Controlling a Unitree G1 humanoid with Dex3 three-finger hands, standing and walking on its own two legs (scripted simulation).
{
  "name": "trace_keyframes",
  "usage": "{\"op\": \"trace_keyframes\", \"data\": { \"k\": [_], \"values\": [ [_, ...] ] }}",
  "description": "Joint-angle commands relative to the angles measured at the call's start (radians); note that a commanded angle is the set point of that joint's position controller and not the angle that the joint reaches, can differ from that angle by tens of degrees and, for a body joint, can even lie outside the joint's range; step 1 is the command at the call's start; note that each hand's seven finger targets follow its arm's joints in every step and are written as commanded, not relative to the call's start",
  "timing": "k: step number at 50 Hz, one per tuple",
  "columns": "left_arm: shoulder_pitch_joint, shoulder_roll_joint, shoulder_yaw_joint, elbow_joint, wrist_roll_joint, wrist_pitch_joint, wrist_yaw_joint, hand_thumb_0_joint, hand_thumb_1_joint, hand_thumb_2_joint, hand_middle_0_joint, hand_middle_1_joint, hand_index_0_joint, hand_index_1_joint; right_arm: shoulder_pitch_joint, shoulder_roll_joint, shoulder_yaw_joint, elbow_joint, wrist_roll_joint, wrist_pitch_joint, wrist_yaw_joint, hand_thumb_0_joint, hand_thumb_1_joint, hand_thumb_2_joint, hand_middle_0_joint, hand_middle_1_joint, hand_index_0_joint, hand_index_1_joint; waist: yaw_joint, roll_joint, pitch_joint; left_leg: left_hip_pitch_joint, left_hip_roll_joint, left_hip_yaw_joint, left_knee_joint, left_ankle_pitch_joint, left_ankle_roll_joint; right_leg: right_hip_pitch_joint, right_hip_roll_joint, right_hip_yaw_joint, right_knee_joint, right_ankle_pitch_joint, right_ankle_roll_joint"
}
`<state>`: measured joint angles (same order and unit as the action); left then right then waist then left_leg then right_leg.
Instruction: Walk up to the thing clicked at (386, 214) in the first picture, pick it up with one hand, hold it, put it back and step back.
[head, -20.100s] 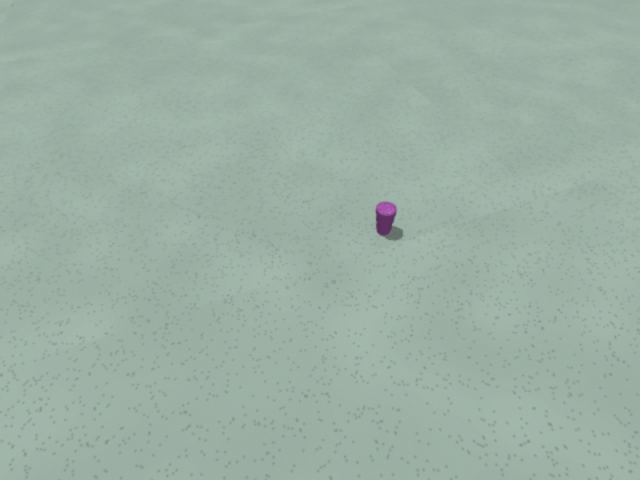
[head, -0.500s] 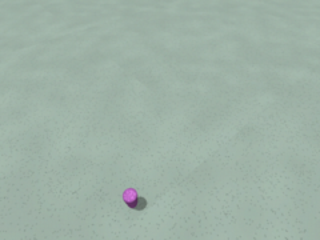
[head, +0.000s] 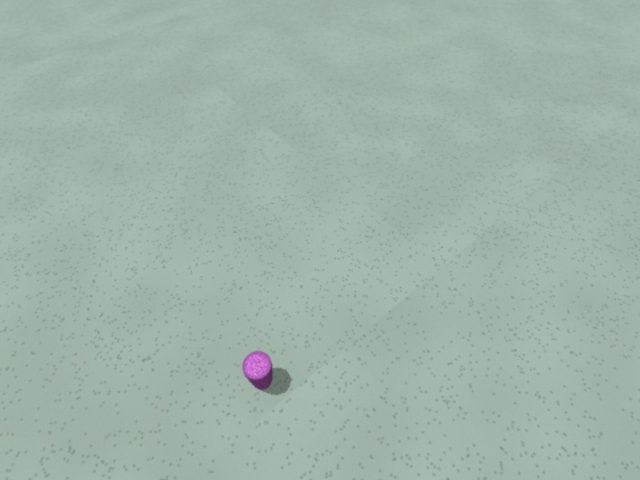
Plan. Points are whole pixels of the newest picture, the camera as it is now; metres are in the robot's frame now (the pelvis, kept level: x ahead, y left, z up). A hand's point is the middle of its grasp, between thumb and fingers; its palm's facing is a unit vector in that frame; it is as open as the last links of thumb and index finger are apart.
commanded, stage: walk up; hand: left
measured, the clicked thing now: (260, 373) +0.51 +0.22 -0.71
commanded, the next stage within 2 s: stand in 1.94 s
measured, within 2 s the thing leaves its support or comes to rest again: neither
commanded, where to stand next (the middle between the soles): +0.15 +0.02 m, yaw -2 degrees
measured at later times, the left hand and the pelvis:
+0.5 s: hand out of the picture +0.00 +0.28 -0.17, palm faces +0.03 -0.92 -0.40, open 7.4 cm; pelvis -0.11 +0.01 -0.03, yaw +4 degrees
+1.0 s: hand out of the picture -0.15 +0.26 -0.15, palm faces -0.02 -0.91 -0.40, open 7.4 cm; pelvis -0.24 -0.01 -0.02, yaw -1 degrees
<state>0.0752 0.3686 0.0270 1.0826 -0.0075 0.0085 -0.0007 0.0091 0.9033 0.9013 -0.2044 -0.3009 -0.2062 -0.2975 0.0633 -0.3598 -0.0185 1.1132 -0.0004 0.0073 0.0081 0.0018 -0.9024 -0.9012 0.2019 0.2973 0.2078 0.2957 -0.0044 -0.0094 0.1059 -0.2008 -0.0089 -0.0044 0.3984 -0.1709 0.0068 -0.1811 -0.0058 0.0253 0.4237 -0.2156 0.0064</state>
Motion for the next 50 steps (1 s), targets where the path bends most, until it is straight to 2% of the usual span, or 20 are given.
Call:
{"op": "trace_keyframes", "data": {
  "k": [1, 7, 9, 10, 14, 18, 23, 24, 25, 26, 27, 29, 35, 40, 41, 42, 43, 44, 46, 50],
  "values": [
    [0.016, 0.200, 0.047, -0.101, 0.002, 0.008, 0.023, 0.000, 0.900, 0.900, -0.200, -0.300, -0.200, -0.300, -0.009, -0.270, -0.071, -0.098, 0.008, 0.006, -0.016, 0.000, -0.900, -0.900, 0.200, 0.300, 0.200, 0.300, 0.005, 0.091, -0.208, 0.050, 0.195, -0.140, 0.024, 0.397, 0.121, 0.007, -0.044, 0.027, 0.162, 0.247, -0.055],
    [0.128, 0.218, 0.071, -0.122, 0.023, 0.026, 0.017, 0.000, 0.900, 0.900, -0.200, -0.300, -0.200, -0.300, -0.083, -0.264, -0.090, -0.200, 0.002, 0.032, -0.017, 0.000, -0.900, -0.900, 0.200, 0.300, 0.200, 0.300, 0.053, 0.092, -0.212, -0.143, 0.187, -0.182, 0.175, 0.131, 0.165, 0.004, -0.056, 0.078, 0.249, 0.021, -0.109],
    [0.070, 0.327, 0.099, -0.169, 0.037, 0.017, 0.014, 0.000, 0.900, 0.900, -0.200, -0.300, -0.200, -0.300, -0.065, -0.194, -0.079, -0.225, 0.001, 0.045, -0.020, 0.000, -0.900, -0.900, 0.200, 0.300, 0.200, 0.300, 0.061, -0.241, -0.115, -0.221, -0.110, -0.029, 0.585, -0.340, 0.032, -0.142, -0.334, 0.427, -0.121, 0.174, -0.249],
    [0.021, 0.365, 0.104, -0.222, 0.052, 0.007, 0.018, 0.000, 0.900, 0.900, -0.200, -0.300, -0.200, -0.300, -0.004, -0.202, -0.082, -0.229, -0.014, 0.057, -0.028, 0.000, -0.900, -0.900, 0.200, 0.300, 0.200, 0.300, 0.043, -0.220, -0.097, -0.217, -0.111, -0.143, 0.761, -0.472, 0.017, -0.219, -0.415, 0.546, -0.142, 0.206, -0.314],
    [-0.098, 0.274, 0.095, -0.280, 0.053, 0.008, 0.034, 0.000, 0.900, 0.900, -0.200, -0.300, -0.200, -0.300, 0.124, -0.249, -0.096, -0.192, 0.007, 0.052, -0.027, 0.000, -0.900, -0.900, 0.200, 0.300, 0.200, 0.300, -0.015, -0.110, -0.140, -0.216, -0.079, -0.150, 0.874, -0.324, -0.014, -0.171, -0.264, 0.262, -0.030, 0.174, -0.231],
    [0.041, 0.249, 0.099, -0.285, 0.054, 0.017, 0.043, 0.000, 0.900, 0.900, -0.200, -0.300, -0.200, -0.300, 0.085, -0.232, -0.076, -0.231, -0.009, 0.043, -0.032, 0.000, -0.900, -0.900, 0.200, 0.300, 0.200, 0.300, 0.060, -0.153, -0.190, -0.287, -0.038, -0.104, 0.562, -0.381, -0.031, 0.114, -0.264, 0.248, 0.043, 0.315, -0.223],
    [0.013, 0.277, 0.106, -0.321, 0.029, 0.042, 0.031, 0.000, 0.900, 0.900, -0.200, -0.300, -0.200, -0.300, 0.242, -0.211, -0.090, -0.184, -0.030, 0.033, -0.028, 0.000, -0.900, -0.900, 0.200, 0.300, 0.200, 0.300, -0.023, -0.187, -0.220, -0.016, -0.034, 0.047, 0.035, -0.118, 0.010, 0.035, -0.208, 0.171, 0.148, 0.285, -0.132],
    [0.035, 0.234, 0.092, -0.329, 0.027, 0.047, 0.027, 0.000, 0.900, 0.900, -0.200, -0.300, -0.200, -0.300, 0.224, -0.246, -0.102, -0.190, -0.040, 0.030, -0.028, 0.000, -0.900, -0.900, 0.200, 0.300, 0.200, 0.300, -0.019, -0.081, -0.191, 0.029, 0.048, -0.089, -0.026, -0.083, 0.036, -0.091, -0.152, 0.148, 0.201, 0.132, -0.078],
    [0.044, 0.184, 0.079, -0.345, 0.023, 0.044, 0.025, 0.000, 0.900, 0.900, -0.200, -0.300, -0.200, -0.300, 0.178, -0.339, -0.124, -0.216, -0.055, 0.028, -0.023, 0.000, -0.900, -0.900, 0.200, 0.300, 0.200, 0.300, -0.011, 0.168, -0.161, 0.080, 0.274, -0.394, -0.061, 0.035, 0.125, -0.302, 0.010, 0.053, 0.375, -0.148, -0.025],
    [-0.040, 0.218, 0.101, -0.356, 0.030, 0.041, 0.041, 0.000, 0.900, 0.900, -0.200, -0.300, -0.200, -0.300, 0.110, -0.419, -0.135, -0.252, -0.045, 0.030, -0.013, 0.000, -0.900, -0.900, 0.200, 0.300, 0.200, 0.300, -0.057, 0.269, -0.135, -0.090, 0.418, -0.507, -0.100, 0.154, 0.280, -0.284, 0.103, 0.076, 0.598, -0.453, 0.001],
    [-0.060, 0.222, 0.106, -0.342, 0.043, 0.043, 0.045, 0.000, 0.900, 0.900, -0.200, -0.300, -0.200, -0.300, 0.068, -0.386, -0.129, -0.261, -0.047, 0.021, -0.016, 0.000, -0.900, -0.900, 0.200, 0.300, 0.200, 0.300, -0.042, 0.200, -0.100, -0.147, 0.418, -0.473, -0.087, 0.223, 0.296, -0.267, 0.105, 0.159, 0.750, -0.439, -0.004],
    [0.046, 0.196, 0.104, -0.306, 0.017, 0.045, 0.041, 0.000, 0.900, 0.900, -0.200, -0.300, -0.200, -0.300, -0.029, -0.293, -0.093, -0.282, -0.051, 0.012, -0.031, 0.000, -0.900, -0.900, 0.200, 0.300, 0.200, 0.300, 0.049, 0.101, -0.082, -0.062, 0.270, -0.253, 0.008, 0.378, 0.201, -0.337, 0.125, 0.184, 0.850, -0.315, -0.020],
    [0.049, 0.183, 0.104, -0.332, 0.036, 0.029, 0.022, 0.000, 0.900, 0.900, -0.200, -0.300, -0.200, -0.300, 0.097, -0.267, -0.098, -0.292, -0.031, 0.011, -0.048, 0.000, -0.900, -0.900, 0.200, 0.300, 0.200, 0.300, -0.019, 0.145, -0.117, 0.163, 0.279, -0.227, 0.142, 0.510, 0.240, -0.316, 0.064, 0.093, 0.546, -0.320, 0.030],
    [0.173, 0.161, 0.094, -0.275, 0.042, 0.007, 0.019, 0.000, 0.900, 0.900, -0.200, -0.300, -0.200, -0.300, 0.053, -0.283, -0.094, -0.323, -0.007, 0.037, -0.038, 0.000, -0.900, -0.900, 0.200, 0.300, 0.200, 0.300, 0.028, 0.173, -0.212, 0.123, 0.209, -0.146, 0.280, 0.413, 0.154, -0.046, 0.049, -0.045, -0.054, 0.017, -0.011],
    [0.171, 0.204, 0.103, -0.276, 0.052, -0.003, 0.025, 0.000, 0.900, 0.900, -0.200, -0.300, -0.200, -0.300, 0.051, -0.248, -0.078, -0.334, 0.000, 0.037, -0.035, 0.000, -0.900, -0.900, 0.200, 0.300, 0.200, 0.300, 0.029, 0.125, -0.222, 0.008, 0.186, -0.145, 0.308, 0.295, 0.112, 0.051, -0.009, 0.057, -0.057, 0.148, -0.025],
    [0.155, 0.301, 0.128, -0.285, 0.062, -0.008, 0.024, 0.000, 0.900, 0.900, -0.200, -0.300, -0.200, -0.300, 0.064, -0.202, -0.065, -0.351, 0.007, 0.034, -0.034, 0.000, -0.900, -0.900, 0.200, 0.300, 0.200, 0.300, 0.011, -0.099, -0.205, -0.219, 0.063, -0.126, 0.424, 0.020, 0.047, 0.143, -0.170, 0.299, 0.005, 0.362, -0.084],
    [0.103, 0.370, 0.136, -0.305, 0.049, -0.003, 0.021, 0.000, 0.900, 0.900, -0.200, -0.300, -0.200, -0.300, 0.011, -0.194, -0.068, -0.356, 0.011, 0.043, -0.051, 0.000, -0.900, -0.900, 0.200, 0.300, 0.200, 0.300, 0.059, -0.288, -0.167, -0.235, -0.061, -0.063, 0.655, -0.468, 0.016, -0.029, -0.363, 0.478, -0.030, 0.534, -0.281],
    [0.109, 0.348, 0.133, -0.326, 0.050, -0.010, 0.022, 0.000, 0.900, 0.900, -0.200, -0.300, -0.200, -0.300, 0.009, -0.223, -0.082, -0.348, 0.011, 0.046, -0.054, 0.000, -0.900, -0.900, 0.200, 0.300, 0.200, 0.300, 0.055, -0.199, -0.131, -0.226, -0.045, -0.164, 0.793, -0.509, 0.008, -0.093, -0.379, 0.489, -0.018, 0.562, -0.309],
    [0.031, 0.270, 0.108, -0.344, 0.041, -0.004, 0.028, 0.000, 0.900, 0.900, -0.200, -0.300, -0.200, -0.300, 0.081, -0.231, -0.079, -0.314, 0.016, 0.044, -0.053, 0.000, -0.900, -0.900, 0.200, 0.300, 0.200, 0.300, 0.001, -0.067, -0.115, -0.241, -0.072, -0.176, 0.854, -0.409, 0.005, -0.085, -0.252, 0.258, 0.062, 0.563, -0.245],
    [0.087, 0.231, 0.102, -0.348, 0.058, 0.002, 0.031, 0.000, 0.900, 0.900, -0.200, -0.300, -0.200, -0.300, 0.098, -0.209, -0.066, -0.305, 0.001, 0.021, -0.051, 0.000, -0.900, -0.900, 0.200, 0.300, 0.200, 0.300, 0.041, -0.144, -0.124, -0.250, -0.063, -0.085, 0.611, -0.356, -0.023, 0.002, -0.174, 0.182, 0.068, 0.336, -0.204]
  ]
}}
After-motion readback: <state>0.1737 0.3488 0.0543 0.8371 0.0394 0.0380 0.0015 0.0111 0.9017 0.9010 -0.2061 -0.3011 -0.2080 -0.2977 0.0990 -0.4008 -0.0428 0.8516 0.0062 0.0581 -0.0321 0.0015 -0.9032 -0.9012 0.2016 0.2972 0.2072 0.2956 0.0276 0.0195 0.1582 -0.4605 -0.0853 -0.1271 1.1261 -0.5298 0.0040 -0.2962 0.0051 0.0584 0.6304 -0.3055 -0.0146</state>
